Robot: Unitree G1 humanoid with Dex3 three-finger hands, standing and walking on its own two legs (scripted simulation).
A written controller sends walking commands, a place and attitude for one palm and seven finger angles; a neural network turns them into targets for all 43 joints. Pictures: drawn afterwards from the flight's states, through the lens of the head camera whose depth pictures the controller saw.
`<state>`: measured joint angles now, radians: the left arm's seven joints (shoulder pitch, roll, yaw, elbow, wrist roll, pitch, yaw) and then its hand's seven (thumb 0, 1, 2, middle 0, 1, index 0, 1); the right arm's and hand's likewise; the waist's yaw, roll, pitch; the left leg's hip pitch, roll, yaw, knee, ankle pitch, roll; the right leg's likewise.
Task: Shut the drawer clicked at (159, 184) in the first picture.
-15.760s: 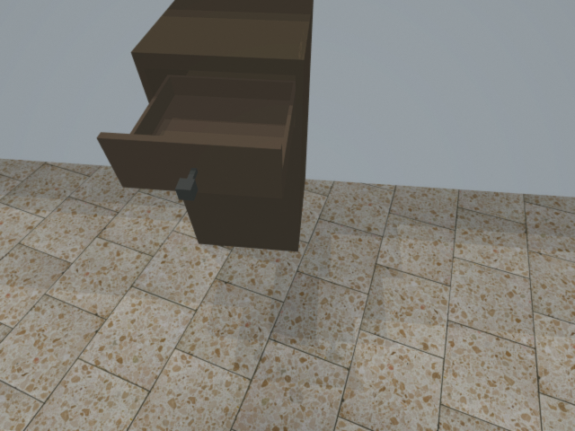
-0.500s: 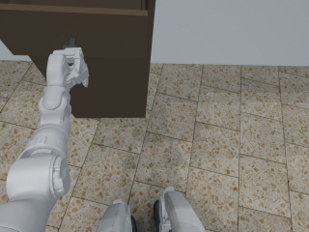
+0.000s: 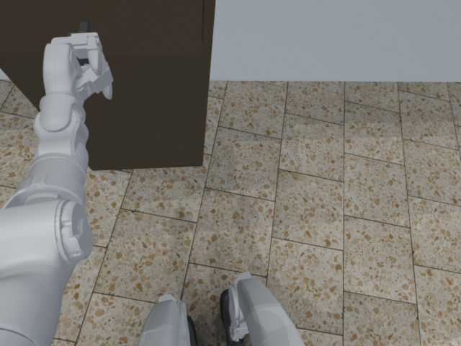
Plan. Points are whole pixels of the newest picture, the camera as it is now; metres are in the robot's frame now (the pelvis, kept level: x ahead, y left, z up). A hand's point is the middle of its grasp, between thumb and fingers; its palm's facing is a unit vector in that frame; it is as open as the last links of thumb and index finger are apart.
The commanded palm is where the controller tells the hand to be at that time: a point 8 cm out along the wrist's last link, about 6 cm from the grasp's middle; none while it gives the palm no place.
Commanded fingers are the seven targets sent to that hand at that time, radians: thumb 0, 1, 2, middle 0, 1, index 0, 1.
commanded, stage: push the drawer shut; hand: left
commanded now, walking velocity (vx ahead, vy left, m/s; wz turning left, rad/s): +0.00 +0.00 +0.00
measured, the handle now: (83, 39) +0.62 +0.16 +0.05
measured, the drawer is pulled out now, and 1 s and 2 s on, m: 0.03 0.00 0.00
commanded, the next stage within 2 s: pull the fist back off the drawer in 0.52 s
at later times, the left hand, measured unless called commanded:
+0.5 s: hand (108, 55) +0.59 +0.12 +0.06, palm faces -0.04 -1.00 -0.02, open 3.4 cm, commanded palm +0.60 +0.15 +0.06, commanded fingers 0.00 0.90 0.90 -1.40 -1.60 -1.40 -1.60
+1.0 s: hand (108, 55) +0.59 +0.12 +0.06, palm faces -0.04 -1.00 -0.04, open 3.4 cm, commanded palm +0.57 +0.15 +0.06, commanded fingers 0.00 0.90 0.90 -1.40 -1.60 -1.40 -1.60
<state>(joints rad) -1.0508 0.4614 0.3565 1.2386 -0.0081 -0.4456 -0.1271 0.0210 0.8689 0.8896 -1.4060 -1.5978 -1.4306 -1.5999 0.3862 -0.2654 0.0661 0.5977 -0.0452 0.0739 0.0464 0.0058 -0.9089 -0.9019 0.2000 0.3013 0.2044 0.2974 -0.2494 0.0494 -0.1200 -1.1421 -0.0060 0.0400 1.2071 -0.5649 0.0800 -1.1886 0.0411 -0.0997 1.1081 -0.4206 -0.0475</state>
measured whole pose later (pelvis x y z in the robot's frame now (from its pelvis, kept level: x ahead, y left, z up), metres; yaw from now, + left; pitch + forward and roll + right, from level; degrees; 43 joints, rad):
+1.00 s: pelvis -0.03 +0.00 -0.02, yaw -1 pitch +32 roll -5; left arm -1.33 0.66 0.37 1.35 0.07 -0.31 -0.12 0.02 0.86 0.87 -1.46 -1.60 -1.49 -1.60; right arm 0.46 -0.27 0.12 0.60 -0.06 0.03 0.06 0.00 -0.91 -0.90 0.20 0.30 0.20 0.30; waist -0.35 0.06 -0.09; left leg -1.34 0.01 0.02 1.30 -0.53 0.08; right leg -1.36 0.05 -0.13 1.15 -0.37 -0.05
